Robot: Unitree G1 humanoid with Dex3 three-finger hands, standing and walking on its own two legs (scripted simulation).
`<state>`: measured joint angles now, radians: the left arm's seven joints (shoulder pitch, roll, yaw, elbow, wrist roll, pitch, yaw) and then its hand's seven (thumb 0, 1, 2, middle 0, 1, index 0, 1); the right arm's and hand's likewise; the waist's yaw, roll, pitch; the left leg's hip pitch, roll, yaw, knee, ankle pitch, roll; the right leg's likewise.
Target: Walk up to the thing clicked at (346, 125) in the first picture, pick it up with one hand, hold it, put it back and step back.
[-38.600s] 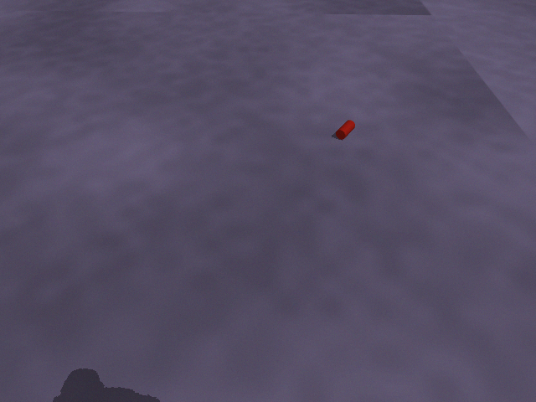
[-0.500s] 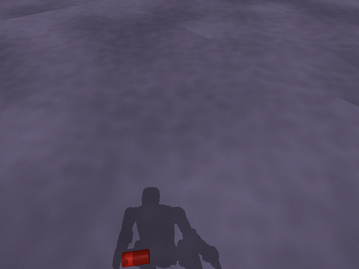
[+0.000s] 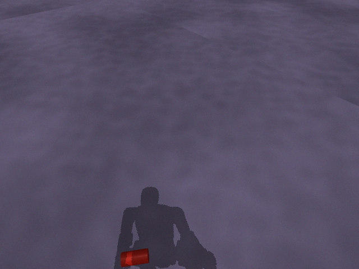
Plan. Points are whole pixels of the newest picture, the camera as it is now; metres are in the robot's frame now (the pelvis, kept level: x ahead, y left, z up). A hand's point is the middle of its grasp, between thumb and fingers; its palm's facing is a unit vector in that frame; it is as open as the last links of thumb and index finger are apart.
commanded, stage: stand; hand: left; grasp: from above
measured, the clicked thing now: (135, 257) +0.37 +0.25 -0.75
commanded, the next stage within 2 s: step back in 0.36 s
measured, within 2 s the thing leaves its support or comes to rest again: neither
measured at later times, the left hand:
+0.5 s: hand out of the picture +0.04 +0.24 -0.17, palm faces +0.00 -0.94 -0.34, open 7.4 cm
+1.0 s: hand out of the picture -0.01 +0.25 -0.17, palm faces +0.05 -0.92 -0.38, open 7.4 cm
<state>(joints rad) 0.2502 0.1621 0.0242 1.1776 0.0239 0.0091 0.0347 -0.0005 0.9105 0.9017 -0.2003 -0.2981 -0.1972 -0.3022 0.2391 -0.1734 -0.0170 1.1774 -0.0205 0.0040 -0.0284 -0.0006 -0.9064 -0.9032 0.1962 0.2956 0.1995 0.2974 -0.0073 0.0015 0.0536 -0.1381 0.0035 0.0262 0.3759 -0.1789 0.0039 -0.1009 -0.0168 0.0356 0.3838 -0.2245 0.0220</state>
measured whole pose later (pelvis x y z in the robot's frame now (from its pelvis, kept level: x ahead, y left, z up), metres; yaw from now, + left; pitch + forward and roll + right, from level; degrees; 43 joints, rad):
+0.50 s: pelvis -0.02 -0.01 -0.01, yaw +0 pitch -2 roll +1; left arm 0.16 0.33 0.05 1.03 0.00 0.02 0.01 0.00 0.91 0.90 -0.20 -0.30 -0.20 -0.30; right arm 0.13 -0.31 -0.04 1.04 0.00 0.02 0.00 0.00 -0.90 -0.90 0.20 0.30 0.20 0.30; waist -0.01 -0.02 0.13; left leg -0.27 0.01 0.03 0.50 -0.20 0.00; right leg -0.27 -0.01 0.03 0.58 -0.27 -0.01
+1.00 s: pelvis -0.12 -0.01 -0.03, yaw +5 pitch -1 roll +0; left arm 0.09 0.35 0.05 0.80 0.02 0.03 0.02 0.00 0.90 0.90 -0.21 -0.30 -0.20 -0.30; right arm 0.15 -0.40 -0.03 0.90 -0.02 0.05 0.00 0.00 -0.90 -0.90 0.20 0.30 0.20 0.30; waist 0.00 0.00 0.20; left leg -0.28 -0.03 -0.05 0.74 -0.43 0.00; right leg -0.43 -0.06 -0.06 0.66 -0.21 -0.01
